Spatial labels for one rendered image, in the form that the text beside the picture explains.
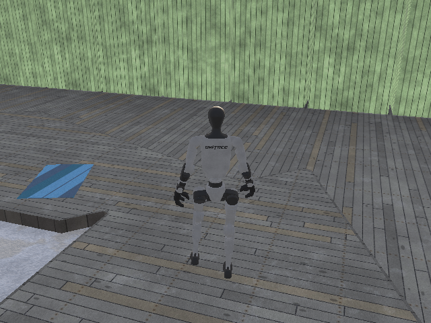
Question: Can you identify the robot left hand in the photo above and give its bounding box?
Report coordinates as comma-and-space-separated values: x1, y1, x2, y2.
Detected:
174, 191, 189, 207

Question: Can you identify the right robot upper arm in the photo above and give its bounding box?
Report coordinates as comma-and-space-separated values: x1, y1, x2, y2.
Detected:
230, 136, 248, 173

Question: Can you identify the robot right hand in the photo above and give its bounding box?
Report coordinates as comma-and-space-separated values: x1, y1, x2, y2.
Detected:
240, 185, 255, 198

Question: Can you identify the robot right forearm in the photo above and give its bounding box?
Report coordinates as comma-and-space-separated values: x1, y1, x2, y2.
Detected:
242, 163, 254, 187

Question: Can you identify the robot left forearm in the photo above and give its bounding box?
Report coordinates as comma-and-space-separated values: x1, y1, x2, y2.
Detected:
176, 163, 190, 193

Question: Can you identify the humanoid robot head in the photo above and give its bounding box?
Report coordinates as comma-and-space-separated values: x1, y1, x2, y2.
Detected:
205, 106, 228, 139

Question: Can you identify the left robot upper arm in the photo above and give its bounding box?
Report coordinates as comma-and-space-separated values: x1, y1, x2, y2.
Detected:
184, 135, 202, 174

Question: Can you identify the robot torso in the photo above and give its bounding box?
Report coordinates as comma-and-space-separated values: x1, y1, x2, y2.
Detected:
200, 133, 232, 202

